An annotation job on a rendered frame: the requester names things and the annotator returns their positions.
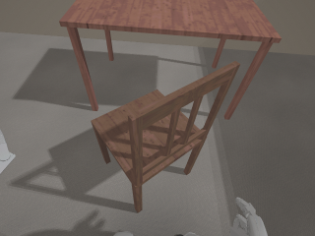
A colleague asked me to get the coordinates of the right robot hand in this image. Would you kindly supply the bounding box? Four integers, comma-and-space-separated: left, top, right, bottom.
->
229, 197, 268, 236

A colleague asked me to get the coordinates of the table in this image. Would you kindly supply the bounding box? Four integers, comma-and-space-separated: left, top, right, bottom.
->
59, 0, 282, 120

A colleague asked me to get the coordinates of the left robot hand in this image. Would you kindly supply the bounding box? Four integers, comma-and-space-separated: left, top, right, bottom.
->
0, 130, 16, 174

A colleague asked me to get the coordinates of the chair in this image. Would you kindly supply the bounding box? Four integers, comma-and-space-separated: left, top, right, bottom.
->
91, 61, 240, 213

